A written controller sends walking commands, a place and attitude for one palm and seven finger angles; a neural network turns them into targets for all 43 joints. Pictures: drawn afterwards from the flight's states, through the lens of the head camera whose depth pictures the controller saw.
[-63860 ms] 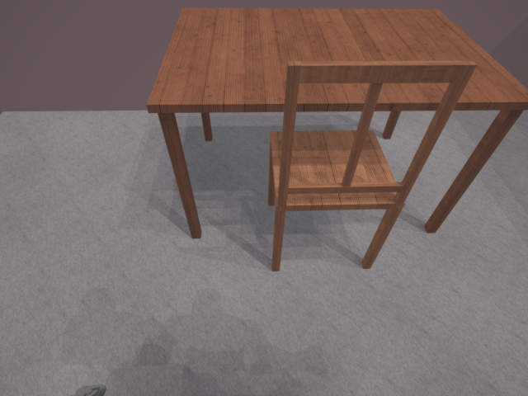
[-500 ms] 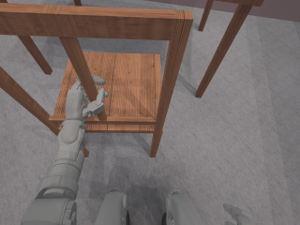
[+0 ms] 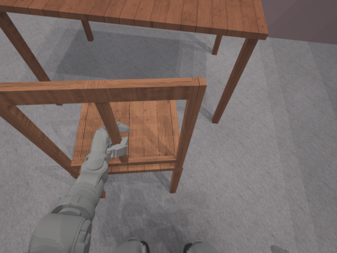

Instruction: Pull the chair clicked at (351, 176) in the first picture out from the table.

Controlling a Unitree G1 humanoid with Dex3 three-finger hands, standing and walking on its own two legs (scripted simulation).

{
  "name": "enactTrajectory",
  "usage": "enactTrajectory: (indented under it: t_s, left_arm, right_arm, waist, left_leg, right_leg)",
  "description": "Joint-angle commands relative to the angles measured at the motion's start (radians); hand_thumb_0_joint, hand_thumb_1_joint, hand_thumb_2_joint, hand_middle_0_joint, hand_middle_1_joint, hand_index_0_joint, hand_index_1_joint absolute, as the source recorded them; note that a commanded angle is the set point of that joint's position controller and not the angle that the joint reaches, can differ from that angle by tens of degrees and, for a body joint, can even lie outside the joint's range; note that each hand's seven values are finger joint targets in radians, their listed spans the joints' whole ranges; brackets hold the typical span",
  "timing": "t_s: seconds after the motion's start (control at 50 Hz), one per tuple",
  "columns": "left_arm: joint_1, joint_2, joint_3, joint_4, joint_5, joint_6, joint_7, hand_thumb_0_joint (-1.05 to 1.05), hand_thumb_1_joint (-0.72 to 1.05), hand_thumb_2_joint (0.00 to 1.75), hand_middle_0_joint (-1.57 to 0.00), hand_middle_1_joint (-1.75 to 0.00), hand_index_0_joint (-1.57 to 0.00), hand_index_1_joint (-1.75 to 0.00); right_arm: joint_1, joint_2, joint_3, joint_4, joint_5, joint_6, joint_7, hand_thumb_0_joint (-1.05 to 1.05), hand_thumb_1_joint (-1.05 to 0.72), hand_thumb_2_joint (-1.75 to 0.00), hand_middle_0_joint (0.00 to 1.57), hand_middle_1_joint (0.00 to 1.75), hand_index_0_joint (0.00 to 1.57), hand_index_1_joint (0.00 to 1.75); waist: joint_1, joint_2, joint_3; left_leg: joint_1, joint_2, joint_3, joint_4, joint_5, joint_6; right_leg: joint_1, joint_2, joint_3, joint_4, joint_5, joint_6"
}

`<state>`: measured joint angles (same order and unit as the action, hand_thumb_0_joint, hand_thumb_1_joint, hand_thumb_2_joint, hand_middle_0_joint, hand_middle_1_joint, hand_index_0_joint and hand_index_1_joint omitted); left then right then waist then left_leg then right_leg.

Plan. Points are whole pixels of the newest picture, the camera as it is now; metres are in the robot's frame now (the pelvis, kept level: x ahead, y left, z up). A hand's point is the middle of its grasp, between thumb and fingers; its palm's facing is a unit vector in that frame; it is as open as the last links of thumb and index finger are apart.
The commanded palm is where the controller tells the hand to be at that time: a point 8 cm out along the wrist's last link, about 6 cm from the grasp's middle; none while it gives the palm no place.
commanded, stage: step backward, pulling the chair out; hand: left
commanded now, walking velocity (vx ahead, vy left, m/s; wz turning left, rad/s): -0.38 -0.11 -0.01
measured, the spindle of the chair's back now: (115, 137) +0.41 +0.14 -0.05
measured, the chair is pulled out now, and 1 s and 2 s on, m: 0.37 0.54 0.66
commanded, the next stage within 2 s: stop walking, hand still on the chair in 1.22 s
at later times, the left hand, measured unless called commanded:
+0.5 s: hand (124, 182) +0.29 +0.11 -0.06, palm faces -0.01 -0.99 -0.15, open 5.4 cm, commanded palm +0.30 +0.16 -0.06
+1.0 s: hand (115, 212) +0.22 +0.12 -0.06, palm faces +0.02 -0.98 -0.18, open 5.6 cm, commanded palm +0.22 +0.17 -0.06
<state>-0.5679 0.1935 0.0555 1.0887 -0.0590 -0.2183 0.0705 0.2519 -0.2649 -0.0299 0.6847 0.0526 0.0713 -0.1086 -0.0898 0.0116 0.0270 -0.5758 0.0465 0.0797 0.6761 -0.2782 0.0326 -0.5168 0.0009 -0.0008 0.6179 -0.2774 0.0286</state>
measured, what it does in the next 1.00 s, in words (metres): walks backwards: left foot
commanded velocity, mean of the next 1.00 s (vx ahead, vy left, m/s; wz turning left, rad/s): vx -0.37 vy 0.00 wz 0.00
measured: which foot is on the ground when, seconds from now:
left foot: down 0.00-0.78, up 0.80-0.96, down 0.98-1.00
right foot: down 0.00-1.00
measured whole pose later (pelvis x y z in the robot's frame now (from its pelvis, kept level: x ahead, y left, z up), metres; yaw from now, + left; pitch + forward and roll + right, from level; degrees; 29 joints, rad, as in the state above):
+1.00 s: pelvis -0.14 -0.01 +0.00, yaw +3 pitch +4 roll +1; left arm -0.54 0.16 0.03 1.10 -0.04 -0.22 0.10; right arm 0.22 -0.29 -0.01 0.83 0.05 -0.07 -0.12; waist -0.07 -0.01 0.11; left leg -0.36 0.01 -0.01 0.60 -0.31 -0.03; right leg -0.53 -0.07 -0.01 0.57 -0.11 0.02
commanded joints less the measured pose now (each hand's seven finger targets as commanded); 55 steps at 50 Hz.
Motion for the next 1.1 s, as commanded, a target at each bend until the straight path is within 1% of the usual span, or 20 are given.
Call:
enactTrajectory:
  t_s: [0.0, 0.08, 0.16, 0.24, 0.32, 0.36, 0.4, 0.48, 0.56, 0.64, 0.68, 0.72, 0.74, 0.76, 0.8, 0.88, 0.94, 0.98, 1.02, 1.08]
  left_arm:
    - [-0.240, 0.145, 0.001, -0.231, 0.030, -0.068, 0.009, 0.00, 0.90, 0.90, -0.50, -1.45, -0.50, -1.45]
    - [-0.275, 0.161, 0.009, -0.234, 0.029, -0.075, 0.015, 0.00, 0.90, 0.90, -0.50, -1.45, -0.50, -1.45]
    - [-0.300, 0.180, 0.011, -0.209, 0.025, -0.084, 0.022, 0.00, 0.90, 0.90, -0.50, -1.45, -0.50, -1.45]
    - [-0.304, 0.238, 0.019, -0.156, 0.028, -0.095, 0.043, 0.00, 0.90, 0.90, -0.50, -1.45, -0.50, -1.45]
    - [-0.277, 0.232, 0.016, -0.158, 0.037, -0.083, 0.052, 0.00, 0.90, 0.90, -0.50, -1.45, -0.50, -1.45]
    - [-0.279, 0.188, -0.012, -0.161, 0.028, -0.076, 0.045, 0.00, 0.90, 0.90, -0.50, -1.45, -0.50, -1.45]
    - [-0.274, 0.159, -0.033, -0.167, 0.021, -0.077, 0.041, 0.00, 0.90, 0.90, -0.50, -1.45, -0.50, -1.45]
    - [-0.320, 0.088, -0.069, -0.200, 0.016, -0.095, 0.032, 0.00, 0.90, 0.90, -0.50, -1.45, -0.50, -1.45]
    - [-0.345, 0.104, -0.045, -0.215, 0.032, -0.105, 0.031, 0.00, 0.90, 0.90, -0.50, -1.45, -0.50, -1.45]
    - [-0.332, 0.156, -0.006, -0.179, 0.048, -0.101, 0.031, 0.00, 0.90, 0.90, -0.50, -1.45, -0.50, -1.45]
    - [-0.319, 0.184, 0.011, -0.184, 0.044, -0.097, 0.033, 0.00, 0.90, 0.90, -0.50, -1.45, -0.50, -1.45]
    - [-0.284, 0.251, 0.041, -0.176, 0.042, -0.096, 0.043, 0.00, 0.90, 0.90, -0.50, -1.45, -0.50, -1.45]
    - [-0.271, 0.259, 0.038, -0.160, 0.045, -0.094, 0.051, 0.00, 0.90, 0.90, -0.50, -1.45, -0.50, -1.45]
    - [-0.255, 0.254, 0.032, -0.146, 0.046, -0.085, 0.057, 0.00, 0.90, 0.90, -0.50, -1.45, -0.50, -1.45]
    - [-0.261, 0.238, 0.042, -0.165, 0.048, -0.072, 0.056, 0.00, 0.90, 0.90, -0.50, -1.45, -0.50, -1.45]
    - [-0.267, 0.208, 0.031, -0.173, 0.031, -0.057, 0.046, 0.00, 0.90, 0.90, -0.50, -1.45, -0.50, -1.45]
    - [-0.257, 0.178, -0.002, -0.162, 0.020, -0.048, 0.041, 0.00, 0.90, 0.90, -0.50, -1.45, -0.50, -1.45]
    - [-0.268, 0.131, -0.023, -0.170, 0.017, -0.059, 0.027, 0.00, 0.90, 0.90, -0.50, -1.45, -0.50, -1.45]
    - [-0.378, 0.109, -0.038, -0.254, 0.022, -0.068, 0.021, 0.00, 0.90, 0.90, -0.50, -1.45, -0.50, -1.45]
    - [-0.345, 0.096, -0.035, -0.196, 0.026, -0.056, 0.018, 0.00, 0.90, 0.90, -0.50, -1.45, -0.50, -1.45]
  right_arm:
    - [0.066, -0.125, -0.043, -0.080, -0.013, -0.035, -0.006, 0.00, -0.90, -0.90, 0.20, 0.30, 0.20, 0.30]
    - [0.048, -0.128, -0.038, -0.069, -0.015, -0.061, -0.007, 0.00, -0.90, -0.90, 0.20, 0.30, 0.20, 0.30]
    - [0.049, -0.126, -0.037, -0.036, -0.003, -0.098, -0.017, 0.00, -0.90, -0.90, 0.20, 0.30, 0.20, 0.30]
    - [0.055, -0.127, -0.042, 0.011, 0.007, -0.135, -0.022, 0.00, -0.90, -0.90, 0.20, 0.30, 0.20, 0.30]
    - [0.025, -0.143, -0.037, 0.045, 0.002, -0.151, -0.020, 0.00, -0.90, -0.90, 0.20, 0.30, 0.20, 0.30]
    - [0.024, -0.138, -0.029, 0.057, 0.005, -0.153, -0.021, 0.00, -0.90, -0.90, 0.20, 0.30, 0.20, 0.30]
    - [0.030, -0.148, -0.033, 0.054, 0.006, -0.152, -0.031, 0.00, -0.90, -0.90, 0.20, 0.30, 0.20, 0.30]
    - [-0.006, -0.140, -0.027, 0.006, -0.005, -0.145, -0.032, 0.00, -0.90, -0.90, 0.20, 0.30, 0.20, 0.30]
    - [0.026, -0.124, -0.036, 0.019, -0.028, -0.151, -0.022, 0.00, -0.90, -0.90, 0.20, 0.30, 0.20, 0.30]
    - [0.010, -0.128, -0.037, 0.030, -0.030, -0.156, -0.014, 0.00, -0.90, -0.90, 0.20, 0.30, 0.20, 0.30]
    - [-0.013, -0.123, -0.037, 0.013, -0.021, -0.160, -0.018, 0.00, -0.90, -0.90, 0.20, 0.30, 0.20, 0.30]
    - [0.004, -0.126, -0.046, 0.004, -0.013, -0.171, -0.022, 0.00, -0.90, -0.90, 0.20, 0.30, 0.20, 0.30]
    - [0.014, -0.118, -0.047, 0.016, -0.008, -0.176, -0.017, 0.00, -0.90, -0.90, 0.20, 0.30, 0.20, 0.30]
    - [-0.002, -0.119, -0.046, 0.026, -0.012, -0.178, -0.012, 0.00, -0.90, -0.90, 0.20, 0.30, 0.20, 0.30]
    - [-0.024, -0.110, -0.029, 0.038, -0.020, -0.187, -0.001, 0.00, -0.90, -0.90, 0.20, 0.30, 0.20, 0.30]
    - [0.002, -0.120, -0.011, 0.064, -0.012, -0.179, -0.009, 0.00, -0.90, -0.90, 0.20, 0.30, 0.20, 0.30]
    - [0.042, -0.148, -0.020, 0.071, -0.005, -0.174, -0.029, 0.00, -0.90, -0.90, 0.20, 0.30, 0.20, 0.30]
    - [0.041, -0.156, -0.035, 0.035, -0.005, -0.167, -0.032, 0.00, -0.90, -0.90, 0.20, 0.30, 0.20, 0.30]
    - [0.003, -0.135, -0.027, 0.001, -0.021, -0.156, -0.031, 0.00, -0.90, -0.90, 0.20, 0.30, 0.20, 0.30]
    - [0.046, -0.140, -0.041, 0.019, -0.021, -0.154, -0.015, 0.00, -0.90, -0.90, 0.20, 0.30, 0.20, 0.30]
  waist:
    - [0.032, 0.150, -0.457]
    - [0.041, 0.162, -0.391]
    - [0.041, 0.056, -0.371]
    - [0.031, -0.125, -0.329]
    - [0.048, -0.131, -0.355]
    - [0.040, -0.125, -0.358]
    - [0.039, -0.105, -0.342]
    - [0.062, 0.155, -0.332]
    - [0.048, 0.139, -0.365]
    - [0.049, 0.148, -0.309]
    - [0.060, 0.103, -0.288]
    - [0.056, -0.047, -0.261]
    - [0.052, -0.140, -0.278]
    - [0.072, -0.160, -0.301]
    - [0.084, -0.164, -0.335]
    - [0.063, -0.178, -0.357]
    - [0.054, -0.122, -0.335]
    - [0.075, 0.038, -0.337]
    - [0.072, 0.214, -0.340]
    - [0.063, 0.111, -0.317]
  left_leg:
    - [0.382, 0.174, -0.191, -0.110, 0.549, 0.019]
    - [0.319, 0.198, -0.203, -0.151, 0.391, 0.037]
    - [0.225, 0.148, -0.145, -0.116, 0.177, 0.011]
    - [0.237, 0.007, -0.075, 0.037, -0.102, -0.054]
    - [0.173, -0.018, -0.132, 0.095, -0.132, -0.062]
    - [0.213, -0.002, -0.137, -0.013, -0.060, -0.060]
    - [0.279, 0.028, -0.129, -0.147, 0.130, -0.044]
    - [0.291, 0.185, -0.290, -0.274, 0.128, 0.042]
    - [0.457, 0.227, -0.291, -0.159, 0.543, 0.069]
    - [0.303, 0.211, -0.246, -0.153, 0.399, 0.042]
    - [0.133, 0.171, -0.212, -0.150, 0.101, 0.022]
    - [0.079, 0.050, -0.133, -0.012, -0.196, -0.032]
    - [0.130, -0.021, -0.096, 0.130, -0.240, -0.067]
    - [0.132, -0.049, -0.113, 0.275, -0.243, -0.077]
    - [0.055, -0.039, -0.178, 0.368, -0.268, -0.075]
    - [0.196, -0.038, -0.128, 0.077, -0.217, -0.076]
    - [0.314, 0.018, -0.098, -0.263, 0.011, -0.050]
    - [0.323, 0.147, -0.185, -0.257, 0.133, 0.011]
    - [0.259, 0.231, -0.288, -0.273, 0.188, 0.064]
    - [0.424, 0.228, -0.237, -0.113, 0.568, 0.050]
  right_leg:
    - [0.120, -0.033, 0.017, 0.050, 0.180, -0.021]
    - [0.138, -0.030, 0.019, 0.060, 0.050, -0.024]
    - [0.191, -0.070, 0.067, -0.017, 0.151, -0.027]
    - [0.128, -0.248, 0.281, -0.253, 0.081, -0.082]
    - [0.268, -0.317, 0.268, -0.228, 0.314, -0.120]
    - [0.287, -0.288, 0.201, -0.176, 0.386, -0.096]
    - [0.247, -0.199, 0.119, -0.135, 0.332, -0.043]
    - [0.130, -0.041, 0.011, 0.077, -0.038, -0.016]
    - [0.076, -0.033, 0.034, 0.099, -0.050, -0.022]
    - [0.181, -0.033, 0.039, 0.034, 0.013, -0.027]
    - [0.264, -0.063, 0.077, 0.001, 0.022, -0.036]
    - [0.195, -0.182, 0.262, -0.166, -0.114, -0.089]
    - [0.135, -0.289, 0.381, -0.305, -0.190, -0.128]
    - [0.158, -0.359, 0.423, -0.356, -0.172, -0.163]
    - [0.302, -0.378, 0.371, -0.279, 0.114, -0.194]
    - [0.328, -0.300, 0.214, -0.205, 0.356, -0.121]
    - [0.280, -0.203, 0.117, -0.138, 0.229, -0.043]
    - [0.213, -0.081, 0.033, -0.035, 0.072, 0.005]
    - [0.223, -0.047, 0.005, 0.136, -0.030, -0.003]
    - [0.175, -0.042, 0.025, 0.030, 0.089, -0.018]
